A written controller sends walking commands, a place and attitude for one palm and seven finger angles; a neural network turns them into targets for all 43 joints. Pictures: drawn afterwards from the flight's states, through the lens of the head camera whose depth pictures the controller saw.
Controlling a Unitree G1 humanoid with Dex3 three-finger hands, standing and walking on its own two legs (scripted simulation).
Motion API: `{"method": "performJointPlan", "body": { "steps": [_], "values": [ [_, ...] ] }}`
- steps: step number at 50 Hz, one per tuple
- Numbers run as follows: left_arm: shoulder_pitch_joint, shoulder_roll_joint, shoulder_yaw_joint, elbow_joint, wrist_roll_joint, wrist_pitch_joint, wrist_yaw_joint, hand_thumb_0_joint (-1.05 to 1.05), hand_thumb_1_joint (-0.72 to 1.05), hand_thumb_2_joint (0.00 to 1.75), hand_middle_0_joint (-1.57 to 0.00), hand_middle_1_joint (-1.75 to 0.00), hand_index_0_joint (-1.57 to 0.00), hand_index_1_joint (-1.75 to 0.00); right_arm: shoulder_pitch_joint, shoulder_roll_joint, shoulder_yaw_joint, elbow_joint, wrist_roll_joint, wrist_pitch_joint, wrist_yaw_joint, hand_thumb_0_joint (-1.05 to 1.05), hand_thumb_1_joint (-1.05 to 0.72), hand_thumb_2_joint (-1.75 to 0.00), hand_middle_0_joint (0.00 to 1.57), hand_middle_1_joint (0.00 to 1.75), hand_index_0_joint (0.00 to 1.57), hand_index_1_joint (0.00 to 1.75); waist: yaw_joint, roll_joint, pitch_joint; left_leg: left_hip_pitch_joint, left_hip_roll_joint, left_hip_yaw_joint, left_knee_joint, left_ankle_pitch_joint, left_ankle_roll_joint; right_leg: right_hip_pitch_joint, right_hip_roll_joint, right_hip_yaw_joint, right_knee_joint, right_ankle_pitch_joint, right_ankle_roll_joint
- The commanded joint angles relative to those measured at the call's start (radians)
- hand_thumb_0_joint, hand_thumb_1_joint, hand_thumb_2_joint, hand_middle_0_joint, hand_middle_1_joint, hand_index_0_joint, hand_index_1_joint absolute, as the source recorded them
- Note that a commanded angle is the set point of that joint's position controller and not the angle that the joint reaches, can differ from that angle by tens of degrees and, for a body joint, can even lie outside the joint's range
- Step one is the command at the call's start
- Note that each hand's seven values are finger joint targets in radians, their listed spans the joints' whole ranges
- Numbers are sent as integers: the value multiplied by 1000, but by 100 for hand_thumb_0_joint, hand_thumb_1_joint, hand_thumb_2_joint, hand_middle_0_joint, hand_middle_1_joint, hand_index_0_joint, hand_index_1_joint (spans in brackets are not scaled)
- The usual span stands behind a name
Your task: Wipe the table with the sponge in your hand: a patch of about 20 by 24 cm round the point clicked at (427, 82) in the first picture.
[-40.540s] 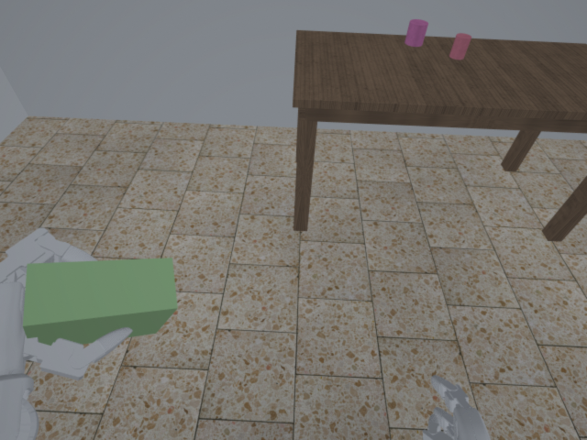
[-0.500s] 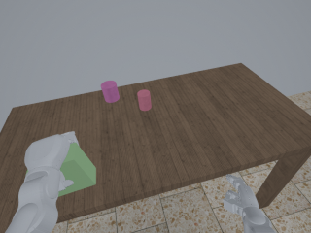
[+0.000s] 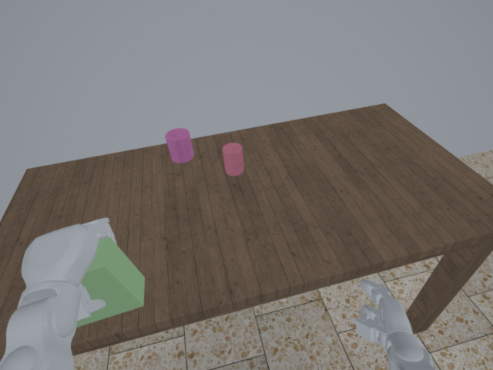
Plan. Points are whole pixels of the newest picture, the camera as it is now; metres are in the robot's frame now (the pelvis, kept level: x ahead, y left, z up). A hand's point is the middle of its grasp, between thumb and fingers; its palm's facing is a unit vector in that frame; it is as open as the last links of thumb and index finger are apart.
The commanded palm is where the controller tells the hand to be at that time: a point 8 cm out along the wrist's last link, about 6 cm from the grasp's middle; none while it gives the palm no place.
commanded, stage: bring the sponge back beside the body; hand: left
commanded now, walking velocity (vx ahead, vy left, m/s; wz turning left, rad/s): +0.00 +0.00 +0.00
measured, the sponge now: (99, 289) +0.19 +0.28 +0.06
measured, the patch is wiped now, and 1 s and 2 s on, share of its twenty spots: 1.00 1.00 1.00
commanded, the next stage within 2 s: step back with the hand held close in 0.44 s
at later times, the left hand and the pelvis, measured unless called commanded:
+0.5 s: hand (80, 278) +0.18 +0.29 +0.10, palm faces +0.09 -0.13 -0.99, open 9.8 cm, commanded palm +0.15 +0.28 +0.18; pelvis -0.01 +0.00 +0.00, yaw +0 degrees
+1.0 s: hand (81, 256) +0.19 +0.28 +0.14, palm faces +0.34 -0.84 -0.43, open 9.8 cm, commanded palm +0.14 +0.31 +0.17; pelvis -0.02 +0.03 -0.02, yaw +0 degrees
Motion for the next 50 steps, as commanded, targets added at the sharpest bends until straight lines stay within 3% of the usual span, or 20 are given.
{"method": "performJointPlan", "body": {
  "steps": [1, 3, 4, 8, 11, 13, 14, 23, 26, 28, 29, 30, 31, 33, 34, 36, 38, 42, 47, 50],
  "values": [
    [-157, 206, 153, -203, 32, -21, 47, 0, 10, 130, -120, -160, -120, -160, -260, -99, -34, -194, -7, -57, -4, 0, -90, -90, 20, 30, 20, 30, 3, -26, -113, 23, -17, -67, -54, 132, 40, -25, -9, 89, -78, 49, -42],
    [-157, 235, 181, -244, 32, -23, 52, 0, 10, 130, -120, -160, -120, -160, -272, -98, -36, -200, -3, -59, -3, 0, -90, -90, 20, 30, 20, 30, -1, -16, -112, 18, -15, -74, -60, 97, 38, -27, -3, 131, -83, 5, -45],
    [-185, 214, 156, -237, 39, -20, 48, 0, 10, 130, -120, -160, -120, -160, -265, -95, -29, -205, -6, -59, -5, 0, -90, -90, 20, 30, 20, 30, 2, -25, -126, 13, -17, -68, -58, 96, 41, -19, -8, 94, -74, 8, -41],
    [-191, 231, 174, -236, 35, -25, 54, 0, 10, 130, -120, -160, -120, -160, -270, -97, -32, -201, -4, -66, -10, 0, -90, -90, 20, 30, 20, 30, -6, -14, -112, 13, -13, -76, -68, 67, 37, -29, 0, 121, -83, -21, -44],
    [-181, 201, 146, -189, 32, -23, 45, 0, 10, 130, -120, -160, -120, -160, -257, -99, -29, -193, -8, -65, -12, 0, -90, -90, 20, 30, 20, 30, -3, -37, -100, 13, -17, -67, -64, 76, 40, -36, -7, 89, -87, -8, -40],
    [-187, 238, 178, -244, 36, -34, 50, 0, 10, 130, -120, -160, -120, -160, -266, -99, -32, -199, -6, -73, -13, 0, -90, -90, 20, 30, 20, 30, -5, -7, -128, 15, -14, -75, -66, 68, 38, -16, 0, 128, -80, -13, -46],
    [-201, 212, 153, -242, 42, -34, 46, 0, 10, 130, -120, -160, -120, -160, -262, -93, -26, -205, -8, -75, -12, 0, -90, -90, 20, 30, 20, 30, 1, -10, -142, 11, -18, -69, -62, 83, 41, -3, -6, 92, -69, 7, -44],
    [-183, 235, 181, -234, 39, -29, 53, 0, 10, 130, -120, -160, -120, -160, -264, -100, -32, -194, -6, -71, -6, 0, -90, -90, 20, 30, 20, 30, -4, -9, -106, 0, -10, -78, -76, 61, 35, -17, 5, 122, -79, -16, -48],
    [-163, 202, 154, -206, 33, -26, 53, 0, 10, 130, -120, -160, -120, -160, -252, -98, -33, -188, -9, -68, -5, 0, -90, -90, 20, 30, 20, 30, 1, -23, -107, 3, -14, -66, -70, 80, 37, -20, -3, 88, -78, 0, -43],
    [-189, 221, 170, -139, 48, -17, 57, 0, 10, 130, -120, -160, -120, -160, -250, -104, -31, -177, -6, -67, -10, 0, -90, -90, 20, 30, 20, 30, -15, -19, -76, -18, -11, -71, -83, 39, 32, -39, 9, 109, -80, -33, -47],
    [-336, 44, 351, -398, -852, -249, 80, 0, 10, 130, -120, -160, -120, -160, -75, -56, -26, -401, -8, -64, -15, 0, -90, -90, 20, 30, 20, 30, -119, -183, 85, -59, -2, -74, 1, -136, 55, -253, -22, 165, -138, -7, -32],
    [-125, 153, 408, -185, -860, -323, 100, 0, 10, 130, -120, -160, -120, -160, -6, -63, -3, -310, -27, -76, -17, 0, -90, -90, 20, 30, 20, 30, -103, -293, 8, -37, -6, -72, 45, -155, 52, -266, -64, 151, -140, -60, -35],
    [-77, 98, 409, -245, -910, -377, 109, 0, 10, 130, -120, -160, -120, -160, 49, -59, -17, -298, -19, -73, -24, 0, -90, -90, 20, 30, 20, 30, -111, -335, -35, -33, 1, -70, 100, -135, 43, -270, -127, 153, -139, -44, -31],
    [-57, 151, 468, -407, -940, -454, 136, 0, 10, 130, -120, -160, -120, -160, 67, -79, -29, -288, -26, -89, -38, 0, -90, -90, 20, 30, 20, 30, -124, -169, -121, -12, 26, -73, 138, -77, 36, -273, -190, 175, -79, 63, -43],
    [-5, 93, 435, -427, -950, -481, 140, 0, 10, 130, -120, -160, -120, -160, 70, -81, -27, -280, -30, -92, -42, 0, -90, -90, 20, 30, 20, 30, -129, -75, -164, -32, 42, -81, 130, -34, 39, -245, -200, 146, -24, 114, -43],
    [82, 91, 467, -464, -958, -517, 155, 0, 10, 130, -120, -160, -120, -160, 83, -99, -44, -285, -32, -99, -46, 0, -90, -90, 20, 30, 20, 30, -125, 30, -183, -95, 74, -112, 108, 12, 41, -224, -179, 111, 48, 142, -29],
    [146, 125, 521, -485, -958, -538, 164, 0, 10, 130, -120, -160, -120, -160, 94, -108, -55, -284, -34, -104, -45, 0, -90, -90, 20, 30, 20, 30, -121, 69, -172, -164, 96, -153, 86, 68, 41, -202, -155, 86, 95, 143, -20],
    [209, 79, 513, -435, -955, -558, 166, 0, 10, 130, -120, -160, -120, -160, 109, -105, -73, -279, -27, -103, -43, 0, -90, -90, 20, 30, 20, 30, -129, -36, -202, -195, 117, -175, 97, 157, 44, -204, -125, 52, 140, 148, -3],
    [208, 70, 499, -456, -943, -574, 173, 0, 10, 130, -120, -160, -120, -160, 106, -118, -83, -276, -27, -123, -43, 0, -90, -90, 20, 30, 20, 30, -130, -10, -183, -244, 136, -216, 46, 70, 55, -215, -89, 41, 168, 34, 6],
    [196, 68, 500, -490, -927, -587, 178, 0, 10, 130, -120, -160, -120, -160, 104, -124, -85, -267, -38, -146, -43, 0, -90, -90, 20, 30, 20, 30, -128, 61, -159, -309, 163, -269, -41, -57, 76, -191, -42, 25, 225, -70, 21]
  ]
}}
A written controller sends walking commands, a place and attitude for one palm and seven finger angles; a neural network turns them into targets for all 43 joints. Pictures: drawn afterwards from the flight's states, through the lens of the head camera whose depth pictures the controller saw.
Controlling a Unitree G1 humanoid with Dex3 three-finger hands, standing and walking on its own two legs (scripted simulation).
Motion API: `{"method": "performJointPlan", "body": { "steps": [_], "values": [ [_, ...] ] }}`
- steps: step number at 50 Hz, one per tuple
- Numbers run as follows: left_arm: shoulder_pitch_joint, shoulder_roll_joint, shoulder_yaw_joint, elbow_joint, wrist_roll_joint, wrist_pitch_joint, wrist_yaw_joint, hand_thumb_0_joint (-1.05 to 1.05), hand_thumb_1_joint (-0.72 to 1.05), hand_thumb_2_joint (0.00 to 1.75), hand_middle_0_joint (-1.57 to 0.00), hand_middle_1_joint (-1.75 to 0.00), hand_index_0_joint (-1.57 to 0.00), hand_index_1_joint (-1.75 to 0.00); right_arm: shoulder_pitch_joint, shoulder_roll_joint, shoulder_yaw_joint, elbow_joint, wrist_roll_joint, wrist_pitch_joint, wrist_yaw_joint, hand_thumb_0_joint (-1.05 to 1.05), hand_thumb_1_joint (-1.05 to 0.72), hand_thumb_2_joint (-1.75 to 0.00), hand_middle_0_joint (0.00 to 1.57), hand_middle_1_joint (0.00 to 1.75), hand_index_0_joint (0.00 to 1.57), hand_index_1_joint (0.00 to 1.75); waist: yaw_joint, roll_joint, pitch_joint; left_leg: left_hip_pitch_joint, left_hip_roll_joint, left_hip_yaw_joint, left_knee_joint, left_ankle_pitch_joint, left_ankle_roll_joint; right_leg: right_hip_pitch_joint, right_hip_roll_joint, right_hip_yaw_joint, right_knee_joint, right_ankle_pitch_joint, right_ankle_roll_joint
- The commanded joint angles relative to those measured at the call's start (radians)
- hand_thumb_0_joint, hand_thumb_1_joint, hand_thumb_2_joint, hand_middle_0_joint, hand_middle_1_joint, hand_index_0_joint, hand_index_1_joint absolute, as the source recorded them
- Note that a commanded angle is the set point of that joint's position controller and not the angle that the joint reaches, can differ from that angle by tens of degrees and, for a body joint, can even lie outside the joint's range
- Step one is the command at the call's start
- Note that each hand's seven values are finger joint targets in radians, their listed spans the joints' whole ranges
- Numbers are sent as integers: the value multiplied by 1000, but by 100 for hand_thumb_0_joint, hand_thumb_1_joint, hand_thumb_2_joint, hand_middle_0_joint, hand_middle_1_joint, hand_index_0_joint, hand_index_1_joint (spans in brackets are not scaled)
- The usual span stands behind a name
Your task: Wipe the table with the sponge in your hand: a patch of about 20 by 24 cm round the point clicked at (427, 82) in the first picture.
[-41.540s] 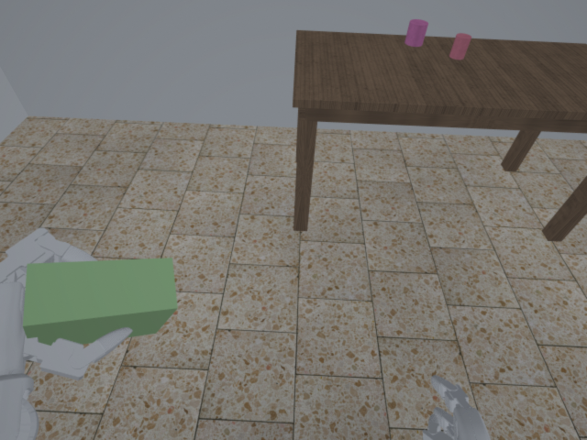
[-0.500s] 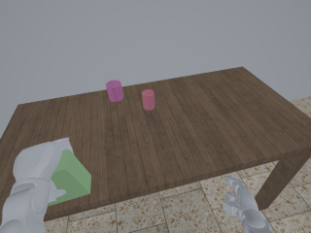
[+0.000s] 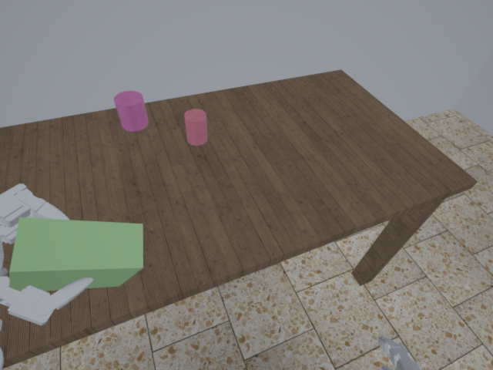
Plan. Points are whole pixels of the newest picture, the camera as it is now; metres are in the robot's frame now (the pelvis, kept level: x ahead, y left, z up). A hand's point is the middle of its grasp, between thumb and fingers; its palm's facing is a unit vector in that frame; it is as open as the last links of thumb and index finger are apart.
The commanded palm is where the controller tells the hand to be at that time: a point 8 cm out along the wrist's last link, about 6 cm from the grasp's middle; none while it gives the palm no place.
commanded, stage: step back with the hand held close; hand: left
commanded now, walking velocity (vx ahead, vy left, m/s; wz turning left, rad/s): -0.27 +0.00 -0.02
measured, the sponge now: (96, 257) +0.23 +0.21 +0.13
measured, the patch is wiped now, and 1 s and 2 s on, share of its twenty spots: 1.00 1.00 1.00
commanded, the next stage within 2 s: stop stepping back and stand still in 0.94 s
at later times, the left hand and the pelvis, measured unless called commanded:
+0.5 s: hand (11, 296) +0.16 +0.25 +0.17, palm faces +0.42 -0.81 -0.41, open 9.8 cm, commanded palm +0.11 +0.28 +0.19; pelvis -0.05 +0.00 -0.01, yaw +1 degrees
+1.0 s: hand out of the picture +0.06 +0.24 +0.17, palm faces +0.36 -0.85 -0.38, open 9.8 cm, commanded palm +0.00 +0.27 +0.19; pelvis -0.16 +0.00 +0.01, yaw -1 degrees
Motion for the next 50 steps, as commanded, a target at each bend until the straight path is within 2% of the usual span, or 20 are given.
{"method": "performJointPlan", "body": {
  "steps": [1, 6, 11, 13, 17, 21, 24, 27, 29, 31, 32, 34, 37, 38, 39, 40, 41, 43, 45, 50],
  "values": [
    [-67, 132, 103, -262, 15, -98, 30, 0, 10, 130, -120, -160, -120, -160, -165, -142, -45, -192, -18, -96, -2, 0, -90, -90, 20, 30, 20, 30, 33, 187, -131, -50, 201, -277, -265, -25, 47, 108, -11, 26, 36, -22, -19],
    [-82, 118, 111, -235, 29, -106, 29, 0, 10, 130, -120, -160, -120, -160, -144, -139, -48, -179, -19, -106, 0, 0, -90, -90, 20, 30, 20, 30, 24, 120, -126, -131, 184, -245, -223, -168, 47, 158, -30, 45, 10, 64, -29],
    [-103, 114, 85, -202, 9, -109, 35, 0, 10, 130, -120, -160, -120, -160, -140, -115, -45, -171, -14, -90, 0, 0, -90, -90, 20, 30, 20, 30, 0, -26, -108, -38, 92, -126, -1, -210, -12, -61, -194, 197, -135, 81, -109],
    [-128, 150, 106, -233, 6, -113, 41, 0, 10, 130, -120, -160, -120, -160, -138, -116, -48, -166, -16, -83, 0, 0, -90, -90, 20, 30, 20, 30, -8, -30, -126, 24, 77, -105, 73, -173, -28, -113, -237, 225, -155, 98, -135],
    [-125, 141, 108, -247, 6, -115, 45, 0, 10, 130, -120, -160, -120, -160, -163, -116, -43, -192, -10, -78, -2, 0, -90, -90, 20, 30, 20, 30, 0, 9, -113, -12, 109, -147, -48, -209, -11, -118, -162, 135, -82, 19, -87],
    [-160, 118, 117, -263, 52, -120, 41, 0, 10, 130, -120, -160, -120, -160, -177, -137, -53, -197, -30, -106, -1, 0, -90, -90, 20, 30, 20, 30, 11, 297, -100, -228, 285, -383, -403, -443, 88, 69, 47, 20, 312, -116, 7],
    [-168, 101, 98, -241, 42, -110, 37, 0, 10, 130, -120, -160, -120, -160, -146, -108, -57, -175, -32, -123, 12, 0, -90, -90, 20, 30, 20, 30, 22, 163, -123, -34, 289, -331, -304, -89, 99, -34, 27, 55, 271, -193, -1],
    [-138, 72, 57, -228, 31, -107, 29, 0, 10, 130, -120, -160, -120, -160, -158, -110, -39, -159, -25, -124, 21, 0, -90, -90, 20, 30, 20, 30, 27, 170, -141, 32, 254, -259, -195, 75, 56, 59, 13, 61, -54, -36, -15],
    [-156, 90, 57, -257, 42, -122, 24, 0, 10, 130, -120, -160, -120, -160, -175, -105, -32, -162, -24, -115, 22, 0, -90, -90, 20, 30, 20, 30, 18, 106, -141, -23, 179, -188, -57, 4, 13, 117, -74, 119, -175, 252, -56],
    [-154, 108, 52, -255, 21, -131, 29, 0, 10, 130, -120, -160, -120, -160, -148, -100, -59, -162, -4, -106, 12, 0, -90, -90, 20, 30, 20, 30, 5, -132, -162, 19, 47, -47, 192, -114, -66, -9, -263, 278, -208, 369, -155],
    [-133, 123, 64, -273, 14, -132, 36, 0, 10, 130, -120, -160, -120, -160, -154, -95, -64, -167, 0, -95, 12, 0, -90, -90, 20, 30, 20, 30, 8, -163, -183, 54, 30, -34, 354, -127, -79, -72, -352, 314, -240, 415, -201],
    [-86, 144, 98, -295, 11, -127, 38, 0, 10, 130, -120, -160, -120, -160, -177, -52, -36, -186, -12, -74, 16, 0, -90, -90, 20, 30, 20, 30, 3, -103, -171, -46, 60, -73, 394, -204, -72, -9, -363, 282, -168, 628, -210],
    [-71, 164, 134, -267, 19, -126, 43, 0, 10, 130, -120, -160, -120, -160, -185, -59, -30, -180, -16, -52, 7, 0, -90, -90, 20, 30, 20, 30, -5, -40, -167, -8, 74, -24, 88, -100, -65, 31, -295, 201, -60, 698, -131],
    [-59, 190, 164, -265, 16, -121, 46, 0, 10, 130, -120, -160, -120, -160, -177, -79, -39, -175, -11, -52, 1, 0, -90, -90, 20, 30, 20, 30, -9, 0, -178, 39, 93, -28, -106, 57, -59, 46, -253, 164, 24, 656, -97],
    [-50, 163, 151, -288, 10, -130, 46, 0, 10, 130, -120, -160, -120, -160, -170, -94, -51, -184, -11, -59, -2, 0, -90, -90, 20, 30, 20, 30, 0, 99, -211, 107, 179, -109, -191, 293, -15, 6, -151, 101, 104, 476, -44],
    [-60, 160, 153, -319, 7, -137, 48, 0, 10, 130, -120, -160, -120, -160, -167, -107, -67, -187, -8, -75, 3, 0, -90, -90, 20, 30, 20, 30, 14, 225, -242, 218, 306, -227, -210, 553, 34, -97, -46, 47, 196, 98, 0],
    [-35, 159, 158, -295, 11, -134, 49, 0, 10, 130, -120, -160, -120, -160, -139, -98, -72, -178, -11, -94, 11, 0, -90, -90, 20, 30, 20, 30, 14, 234, -269, 350, 360, -260, -187, 807, 71, -242, 12, 48, 302, -192, 3],
    [-48, 144, 134, -370, 9, -133, 40, 0, 10, 130, -120, -160, -120, -160, -116, -94, -63, -148, -34, -133, 30, 0, -90, -90, 20, 30, 20, 30, 8, 271, -290, 416, 362, -259, -153, 909, 85, -312, 11, 95, 422, -308, 10],
    [-82, 86, 80, -350, 17, -110, 45, 0, 10, 130, -120, -160, -120, -160, -97, -100, -70, -125, -13, -148, 48, 0, -90, -90, 20, 30, 20, 30, 2, 191, -231, 374, 334, -167, -159, 837, 68, -266, -4, 89, 373, -203, 11],
    [-101, 73, 65, -284, 18, -81, 47, 0, 10, 130, -120, -160, -120, -160, -157, -106, -57, -147, -14, -152, 38, 0, -90, -90, 20, 30, 20, 30, 13, 240, -117, 63, 311, -162, -304, 157, 50, -26, 8, 21, 195, -123, 9]
  ]
}}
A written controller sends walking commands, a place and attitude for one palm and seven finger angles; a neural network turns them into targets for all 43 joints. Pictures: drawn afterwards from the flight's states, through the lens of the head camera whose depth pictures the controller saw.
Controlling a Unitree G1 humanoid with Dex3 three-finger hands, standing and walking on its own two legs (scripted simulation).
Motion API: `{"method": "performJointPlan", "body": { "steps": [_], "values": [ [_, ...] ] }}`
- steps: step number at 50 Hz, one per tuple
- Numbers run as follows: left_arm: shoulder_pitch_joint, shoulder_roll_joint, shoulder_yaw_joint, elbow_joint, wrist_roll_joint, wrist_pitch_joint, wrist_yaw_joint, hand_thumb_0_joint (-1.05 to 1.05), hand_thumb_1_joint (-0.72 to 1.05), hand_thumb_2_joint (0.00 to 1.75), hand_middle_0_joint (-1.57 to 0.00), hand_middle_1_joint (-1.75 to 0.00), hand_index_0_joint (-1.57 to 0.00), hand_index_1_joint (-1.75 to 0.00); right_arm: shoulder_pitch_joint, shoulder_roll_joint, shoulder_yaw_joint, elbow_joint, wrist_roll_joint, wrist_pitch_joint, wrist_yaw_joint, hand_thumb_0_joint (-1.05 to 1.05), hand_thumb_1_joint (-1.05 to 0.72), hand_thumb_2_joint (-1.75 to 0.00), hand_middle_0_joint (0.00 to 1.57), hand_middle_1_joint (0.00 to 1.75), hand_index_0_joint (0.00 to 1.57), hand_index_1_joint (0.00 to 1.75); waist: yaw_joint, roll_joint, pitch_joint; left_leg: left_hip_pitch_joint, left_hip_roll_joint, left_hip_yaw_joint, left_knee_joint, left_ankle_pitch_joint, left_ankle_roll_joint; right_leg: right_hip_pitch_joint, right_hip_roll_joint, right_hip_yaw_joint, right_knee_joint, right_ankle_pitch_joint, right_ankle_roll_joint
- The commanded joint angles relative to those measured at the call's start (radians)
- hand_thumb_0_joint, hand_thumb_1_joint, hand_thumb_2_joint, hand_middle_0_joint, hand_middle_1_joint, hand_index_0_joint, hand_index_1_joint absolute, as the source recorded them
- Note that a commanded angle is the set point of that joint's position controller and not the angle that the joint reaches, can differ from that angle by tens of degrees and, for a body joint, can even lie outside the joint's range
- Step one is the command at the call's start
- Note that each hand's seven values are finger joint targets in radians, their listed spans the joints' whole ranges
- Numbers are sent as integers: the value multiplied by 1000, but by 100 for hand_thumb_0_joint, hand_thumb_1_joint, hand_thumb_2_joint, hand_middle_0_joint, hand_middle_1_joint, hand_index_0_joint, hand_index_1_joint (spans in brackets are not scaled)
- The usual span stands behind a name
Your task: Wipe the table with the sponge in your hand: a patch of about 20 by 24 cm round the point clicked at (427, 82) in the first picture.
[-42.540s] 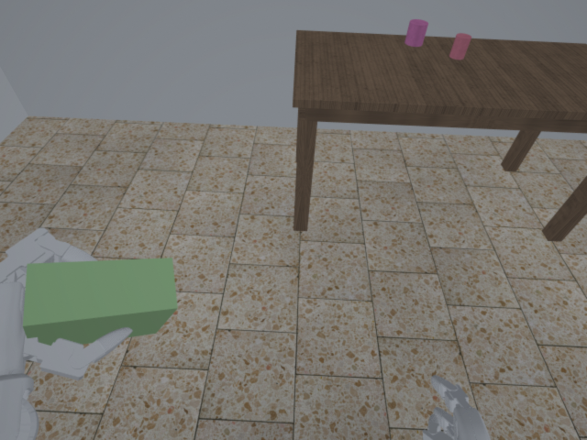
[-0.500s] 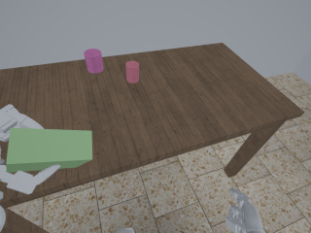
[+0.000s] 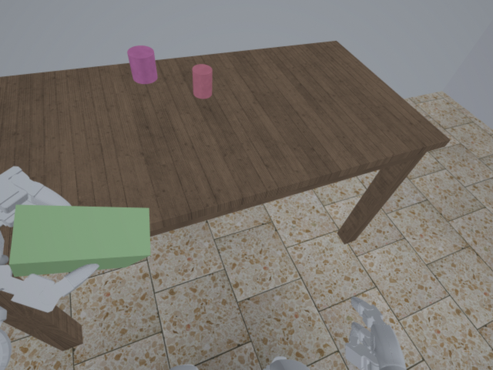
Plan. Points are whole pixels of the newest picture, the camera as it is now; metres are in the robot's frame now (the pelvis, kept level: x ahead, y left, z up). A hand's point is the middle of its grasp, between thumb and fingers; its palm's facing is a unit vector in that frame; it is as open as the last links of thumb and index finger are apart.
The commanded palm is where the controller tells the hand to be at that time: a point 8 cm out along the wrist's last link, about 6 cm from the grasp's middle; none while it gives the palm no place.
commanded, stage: stop stepping back and stand still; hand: left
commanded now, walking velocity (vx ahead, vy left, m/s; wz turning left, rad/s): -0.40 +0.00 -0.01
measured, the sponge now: (101, 241) +0.23 +0.20 +0.14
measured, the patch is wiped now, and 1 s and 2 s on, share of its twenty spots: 1.00 1.00 1.00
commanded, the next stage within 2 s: none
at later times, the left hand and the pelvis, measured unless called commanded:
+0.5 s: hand out of the picture +0.04 +0.23 +0.17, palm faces +0.44 -0.82 -0.38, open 9.8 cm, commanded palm +0.00 +0.26 +0.18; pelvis -0.16 -0.03 -0.02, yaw +2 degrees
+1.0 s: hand out of the picture -0.05 +0.19 +0.18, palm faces +0.44 -0.82 -0.36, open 9.8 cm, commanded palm -0.10 +0.22 +0.18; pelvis -0.25 -0.06 +0.00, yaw +1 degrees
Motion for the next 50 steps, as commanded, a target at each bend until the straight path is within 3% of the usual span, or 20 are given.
{"method": "performJointPlan", "body": {
  "steps": [1, 5, 7, 11, 15, 17, 19, 20, 23, 27, 28, 29, 30, 33, 36, 37, 38, 39, 42, 50],
  "values": [
    [-46, 120, 85, -197, -9, -70, 23, 0, 10, 130, -120, -160, -120, -160, -64, -188, -63, -140, -3, -47, -21, 0, -90, -90, 20, 30, 20, 30, -6, 285, -182, 25, 236, -220, -225, -32, 90, 152, -12, -6, -121, 38, -7],
    [-39, 148, 109, -142, 7, -89, 9, 0, 10, 130, -120, -160, -120, -160, -51, -189, -58, -163, 8, -45, -25, 0, -90, -90, 20, 30, 20, 30, 7, 138, -172, -77, 87, -95, 76, -422, 20, 281, -65, -29, -485, 222, -45],
    [-86, 155, 89, -123, -5, -87, 5, 0, 10, 130, -120, -160, -120, -160, -18, -179, -74, -160, 32, -43, -31, 0, -90, -90, 20, 30, 20, 30, -8, -263, -207, -94, -66, -43, 727, -344, -41, 85, -398, 353, -615, 259, -228],
    [-159, 175, 93, -104, -15, -62, -6, 0, 10, 130, -120, -160, -120, -160, -91, -150, -29, -118, 17, -3, -27, 0, -90, -90, 20, 30, 20, 30, -66, -32, -117, -40, 18, -102, 843, -174, -20, -202, -338, 177, -540, 17, -171],
    [-113, 187, 118, -158, -13, -78, -10, 0, 10, 130, -120, -160, -120, -160, -59, -171, -44, -113, 21, -27, -30, 0, -90, -90, 20, 30, 20, 30, -28, -31, -188, 99, 19, -60, 246, -302, 52, -146, -295, 141, -439, -38, -123],
    [-68, 186, 145, -190, -16, -96, -3, 0, 10, 130, -120, -160, -120, -160, -8, -180, -49, -127, 18, -49, -48, 0, -90, -90, 20, 30, 20, 30, -31, 151, -271, 162, -1, 19, -169, -276, 63, 27, -167, 46, -215, -48, -82],
    [-96, 188, 145, -233, -7, -107, 3, 0, 10, 130, -120, -160, -120, -160, -16, -191, -74, -155, 26, -76, -49, 0, -90, -90, 20, 30, 20, 30, -20, 454, -228, 239, 203, -190, -289, -14, 147, -160, 14, -124, 316, -78, -13],
    [-160, 214, 149, -211, 7, -119, 11, 0, 10, 130, -120, -160, -120, -160, -10, -173, -67, -122, 21, -91, -44, 0, -90, -90, 20, 30, 20, 30, -65, 493, -149, 151, 263, -376, -268, -44, 218, -273, -52, -24, 438, -76, -12],
    [-186, 149, 91, -93, 5, -127, -10, 0, 10, 130, -120, -160, -120, -160, -5, -168, -53, -46, 32, -114, -20, 0, -90, -90, 20, 30, 20, 30, -25, 161, -28, 25, 255, -254, -218, -79, 182, -171, -108, 10, 250, -14, -22],
    [-183, 114, 61, 57, 0, -97, -28, 0, 10, 130, -120, -160, -120, -160, -33, -213, -53, -78, 15, -88, -34, 0, -90, -90, 20, 30, 20, 30, 5, 84, -79, -172, 78, -70, 116, -419, 94, 350, -39, -116, -291, 132, -14],
    [-163, 105, 35, 78, 5, -85, -37, 0, 10, 130, -120, -160, -120, -160, -43, -202, -52, -91, 21, -78, -32, 0, -90, -90, 20, 30, 20, 30, -9, -77, -69, -198, -24, 17, 389, -416, 69, 329, -116, -18, -395, 144, -52],
    [-201, 147, 57, 8, -8, -89, -39, 0, 10, 130, -120, -160, -120, -160, -79, -185, -59, -123, 32, -66, -31, 0, -90, -90, 20, 30, 20, 30, -14, -253, -116, -222, -71, 22, 655, -402, 43, 241, -310, 338, -564, -72, -146],
    [-215, 151, 76, -15, -22, -97, -43, 0, 10, 130, -120, -160, -120, -160, -55, -170, -52, -91, 26, -65, -30, 0, -90, -90, 20, 30, 20, 30, -25, -246, -130, -175, -41, -46, 745, -307, 34, 79, -370, 476, -673, -350, -173],
    [-240, 198, 98, -172, -17, -100, -39, 0, 10, 130, -120, -160, -120, -160, -57, -146, -37, -60, 22, -40, -16, 0, -90, -90, 20, 30, 20, 30, -54, -61, -111, 63, 30, -47, 578, -250, 42, -245, -340, 283, -609, -362, -176],
    [-157, 183, 103, -209, -19, -85, -3, 0, 10, 130, -120, -160, -120, -160, -57, -135, -11, -66, 10, -60, -44, 0, -90, -90, 20, 30, 20, 30, -43, 49, -185, 232, -12, 34, 94, -327, 72, -202, -238, 94, -427, -334, -123],
    [-157, 180, 108, -210, -17, -88, 7, 0, 10, 130, -120, -160, -120, -160, -50, -156, -11, -78, 2, -69, -54, 0, -90, -90, 20, 30, 20, 30, -46, 214, -184, 196, 10, -33, -107, -405, 94, -135, -149, 14, -221, -287, -98],
    [-159, 172, 114, -210, -17, -91, 19, 0, 10, 130, -120, -160, -120, -160, -47, -197, -30, -107, -3, -78, -60, 0, -90, -90, 20, 30, 20, 30, -42, 525, -155, 171, 190, -366, -329, -578, 162, -178, 7, -127, 184, -189, -39],
    [-212, 189, 124, -186, 2, -102, 19, 0, 10, 130, -120, -160, -120, -160, -55, -178, -37, -114, 20, -96, -51, 0, -90, -90, 20, 30, 20, 30, -37, 487, -101, 33, 285, -451, -404, -543, 225, -229, -14, -44, 456, -88, -26],
    [-180, 145, 86, -5, 8, -90, 5, 0, 10, 130, -120, -160, -120, -160, -22, -140, -29, -41, 36, -99, -15, 0, -90, -90, 20, 30, 20, 30, -38, 158, -31, 58, 262, -353, -300, -397, 219, -319, -104, 17, 490, 41, -18],
    [-110, 105, 47, -10, -5, -72, -10, 0, 10, 130, -120, -160, -120, -160, -59, -186, -33, -116, 18, -70, -30, 0, -90, -90, 20, 30, 20, 30, 6, 214, -129, -73, 117, -87, -63, -438, 92, 330, -31, -177, -340, 78, -35]
  ]
}}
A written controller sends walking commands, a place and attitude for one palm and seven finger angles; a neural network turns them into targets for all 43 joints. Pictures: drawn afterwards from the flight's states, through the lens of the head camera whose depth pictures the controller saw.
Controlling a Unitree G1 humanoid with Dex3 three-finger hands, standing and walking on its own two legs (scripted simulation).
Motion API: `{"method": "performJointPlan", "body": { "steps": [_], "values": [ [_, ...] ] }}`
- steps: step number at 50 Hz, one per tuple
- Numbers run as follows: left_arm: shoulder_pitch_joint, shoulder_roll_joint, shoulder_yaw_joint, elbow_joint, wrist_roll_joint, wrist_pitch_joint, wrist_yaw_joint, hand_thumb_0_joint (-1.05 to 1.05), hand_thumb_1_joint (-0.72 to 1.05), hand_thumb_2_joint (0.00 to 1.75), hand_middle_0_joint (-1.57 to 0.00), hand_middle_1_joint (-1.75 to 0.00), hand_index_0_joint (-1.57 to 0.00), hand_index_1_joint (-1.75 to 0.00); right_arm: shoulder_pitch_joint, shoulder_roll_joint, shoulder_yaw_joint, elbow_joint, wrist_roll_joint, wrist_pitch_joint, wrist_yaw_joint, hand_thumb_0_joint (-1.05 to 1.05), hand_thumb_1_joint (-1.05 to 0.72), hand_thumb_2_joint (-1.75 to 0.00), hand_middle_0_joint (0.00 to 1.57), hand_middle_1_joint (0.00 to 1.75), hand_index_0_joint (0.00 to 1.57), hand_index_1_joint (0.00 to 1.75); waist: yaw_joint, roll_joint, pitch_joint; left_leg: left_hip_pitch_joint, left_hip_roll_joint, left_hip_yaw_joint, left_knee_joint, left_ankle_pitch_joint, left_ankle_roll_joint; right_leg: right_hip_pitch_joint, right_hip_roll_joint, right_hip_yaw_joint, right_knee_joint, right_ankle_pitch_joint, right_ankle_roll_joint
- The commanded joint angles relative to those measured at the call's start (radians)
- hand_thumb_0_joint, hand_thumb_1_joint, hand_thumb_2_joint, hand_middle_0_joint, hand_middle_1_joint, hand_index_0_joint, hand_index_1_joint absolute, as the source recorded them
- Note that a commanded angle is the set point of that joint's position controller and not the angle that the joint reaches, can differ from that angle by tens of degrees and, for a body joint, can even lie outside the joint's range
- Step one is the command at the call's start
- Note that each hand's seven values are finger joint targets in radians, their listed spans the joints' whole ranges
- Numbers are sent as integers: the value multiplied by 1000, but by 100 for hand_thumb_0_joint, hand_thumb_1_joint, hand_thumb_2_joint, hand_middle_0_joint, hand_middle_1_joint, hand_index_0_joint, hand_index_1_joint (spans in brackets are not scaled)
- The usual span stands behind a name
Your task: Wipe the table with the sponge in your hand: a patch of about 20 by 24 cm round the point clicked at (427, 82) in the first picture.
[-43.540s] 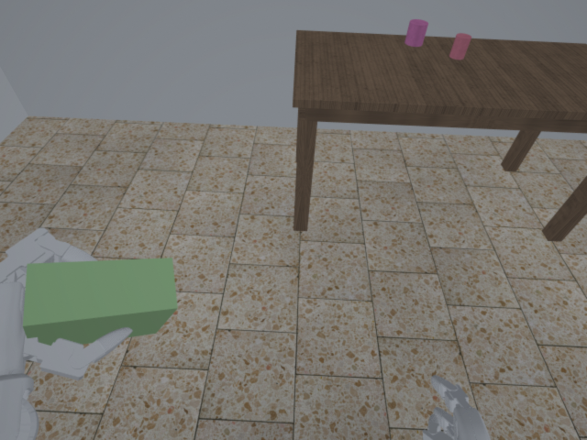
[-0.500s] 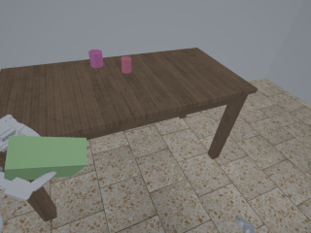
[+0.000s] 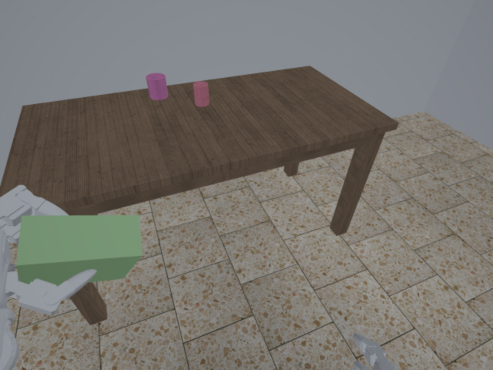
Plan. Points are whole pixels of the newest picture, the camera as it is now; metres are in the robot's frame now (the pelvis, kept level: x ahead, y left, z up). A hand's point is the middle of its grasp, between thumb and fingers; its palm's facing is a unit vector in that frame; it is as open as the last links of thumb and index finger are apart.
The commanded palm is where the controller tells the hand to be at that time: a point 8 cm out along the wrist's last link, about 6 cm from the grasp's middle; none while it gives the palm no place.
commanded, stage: stop stepping back and stand still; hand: left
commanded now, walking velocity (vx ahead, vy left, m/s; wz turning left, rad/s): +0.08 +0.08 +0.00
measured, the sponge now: (98, 251) +0.23 +0.21 +0.15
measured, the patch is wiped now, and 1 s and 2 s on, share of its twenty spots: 1.00 1.00 1.00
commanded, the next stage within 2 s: stand and wait in 1.34 s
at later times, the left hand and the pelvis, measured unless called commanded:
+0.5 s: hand (66, 287) +0.17 +0.22 +0.16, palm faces +0.38 -0.84 -0.37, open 9.8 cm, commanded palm +0.12 +0.26 +0.18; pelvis -0.03 -0.02 -0.01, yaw +2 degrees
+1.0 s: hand (41, 271) +0.20 +0.26 +0.16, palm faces +0.42 -0.85 -0.33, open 9.8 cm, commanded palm +0.14 +0.30 +0.18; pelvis -0.01 +0.01 +0.01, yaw +1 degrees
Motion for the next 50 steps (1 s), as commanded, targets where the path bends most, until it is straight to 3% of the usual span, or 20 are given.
{"method": "performJointPlan", "body": {
  "steps": [1, 2, 3, 5, 7, 11, 12, 13, 15, 17, 18, 19, 21, 23, 27, 30, 32, 37, 44, 50],
  "values": [
    [-64, 139, 52, -207, 2, -57, 6, 0, 10, 130, -120, -160, -120, -160, -167, -172, -76, -183, -10, -23, -17, 0, -90, -90, 20, 30, 20, 30, 45, -51, -18, -232, 2, -11, 183, -323, 64, 351, -17, 8, -407, 120, -51],
    [-91, 177, 67, -224, 4, -60, 4, 0, 10, 130, -120, -160, -120, -160, -178, -158, -85, -190, -5, -10, -13, 0, -90, -90, 20, 30, 20, 30, 37, -296, -30, -351, -71, 25, 510, -288, 33, 363, -211, 309, -527, 75, -139],
    [-143, 205, 94, -269, 3, -71, 6, 0, 10, 130, -120, -160, -120, -160, -185, -149, -79, -203, -5, -19, -11, 0, -90, -90, 20, 30, 20, 30, 22, -296, -29, -368, -60, -54, 676, -202, 19, 265, -339, 475, -603, 15, -188],
    [-152, 221, 109, -304, -15, -82, 0, 0, 10, 130, -120, -160, -120, -160, -164, -160, -95, -154, 2, -8, -9, 0, -90, -90, 20, 30, 20, 30, 0, -202, 36, -272, 6, -117, 690, -126, 14, 4, -343, 477, -636, -277, -202],
    [-129, 213, 109, -362, -21, -85, 2, 0, 10, 130, -120, -160, -120, -160, -178, -143, -84, -155, -5, 9, -13, 0, -90, -90, 20, 30, 20, 30, -14, -94, 60, -110, 41, -90, 512, -104, 25, -169, -314, 324, -603, -268, -169],
    [-71, 198, 102, -371, -19, -85, 45, 0, 10, 130, -120, -160, -120, -160, -173, -140, -68, -174, -20, -17, -53, 0, -90, -90, 20, 30, 20, 30, -5, 25, -28, 122, -35, 34, -26, -193, 49, -98, -197, 174, -419, -326, -113],
    [-76, 196, 110, -370, -20, -90, 54, 0, 10, 130, -120, -160, -120, -160, -168, -172, -77, -183, -25, -27, -60, 0, -90, -90, 20, 30, 20, 30, -3, 164, -35, 82, 4, -90, -181, -309, 82, -43, -118, 121, -255, -292, -83],
    [-50, 176, 105, -357, -25, -91, 62, 0, 10, 130, -120, -160, -120, -160, -159, -196, -88, -199, -22, -35, -65, 0, -90, -90, 20, 30, 20, 30, 0, 349, -26, 114, 143, -319, -290, -321, 141, -69, 7, -2, -3, -151, -28],
    [-79, 181, 107, -312, -9, -82, 55, 0, 10, 130, -120, -160, -120, -160, -135, -172, -96, -182, -9, -46, -47, 0, -90, -90, 20, 30, 20, 30, -14, 269, 21, 43, 201, -424, -343, -293, 191, -127, 13, 48, 169, -122, 4],
    [-3, 168, 109, -242, -14, -75, 45, 0, 10, 130, -120, -160, -120, -160, -159, -163, -82, -169, -9, -50, -26, 0, -90, -90, 20, 30, 20, 30, 19, 161, 37, -68, 165, -281, -255, -192, 142, 63, -26, 66, -97, -64, 3],
    [16, 155, 97, -237, -15, -68, 44, 0, 10, 130, -120, -160, -120, -160, -161, -168, -78, -173, -7, -45, -25, 0, -90, -90, 20, 30, 20, 30, 24, 131, 24, -106, 106, -200, -187, -200, 106, 200, 18, 11, -233, 23, 7],
    [23, 142, 80, -219, -13, -70, 36, 0, 10, 130, -120, -160, -120, -160, -183, -174, -77, -184, -13, -37, -26, 0, -90, -90, 20, 30, 20, 30, 35, 16, 55, -209, 56, -159, -70, -239, 75, 308, 4, 44, -392, 105, -1],
    [-2, 166, 80, -242, -13, -74, 22, 0, 10, 130, -120, -160, -120, -160, -189, -165, -94, -203, -16, -21, -18, 0, -90, -90, 20, 30, 20, 30, 20, -291, 35, -264, -68, -45, 356, -207, 9, 248, -293, 494, -645, -122, -126],
    [-45, 183, 101, -279, -19, -85, 20, 0, 10, 130, -120, -160, -120, -160, -175, -153, -91, -165, -16, -14, -12, 0, -90, -90, 20, 30, 20, 30, -3, -177, 29, -165, -27, -93, 420, -138, -1, 113, -292, 447, -658, -157, -147],
    [-43, 174, 86, -329, -11, -89, 49, 0, 10, 130, -120, -160, -120, -160, -179, -135, -73, -169, -29, -10, -39, 0, -90, -90, 20, 30, 20, 30, -6, -29, -7, 121, -24, -38, -38, -86, 28, 35, -200, 244, -529, -121, -101],
    [-74, 169, 81, -366, -5, -96, 69, 0, 10, 130, -120, -160, -120, -160, -193, -188, -84, -202, -28, -25, -55, 0, -90, -90, 20, 30, 20, 30, 27, 208, -6, 39, 124, -278, -292, -190, 84, 125, -1, 68, -277, 48, -10],
    [-49, 153, 79, -295, 1, -82, 69, 0, 10, 130, -120, -160, -120, -160, -202, -151, -70, -193, -17, -30, -54, 0, -90, -90, 20, 30, 20, 30, 26, 172, 16, -78, 105, -262, -335, -340, 70, 218, 14, 58, -287, 70, 10],
    [-41, 120, 42, -223, -6, -78, 50, 0, 10, 130, -120, -160, -120, -160, -185, -151, -80, -176, -26, -33, -37, 0, -90, -90, 20, 30, 20, 30, 13, -90, -3, 28, -13, -109, -94, -79, 19, 179, -87, 225, -523, 55, -33],
    [-96, 136, 42, -294, -2, -78, 58, 0, 10, 130, -120, -160, -120, -160, -220, -154, -69, -192, -31, -12, -41, 0, -90, -90, 20, 30, 20, 30, 24, 77, -8, 55, 28, -150, -220, 12, 22, 230, -35, 132, -443, 196, -19],
    [-40, 128, 51, -274, -11, -79, 57, 0, 10, 130, -120, -160, -120, -160, -220, -152, -70, -209, -27, 1, -39, 0, -90, -90, 20, 30, 20, 30, 29, 64, -39, 58, 30, -143, -223, 120, 13, 297, -22, 105, -416, 334, -10]
  ]
}}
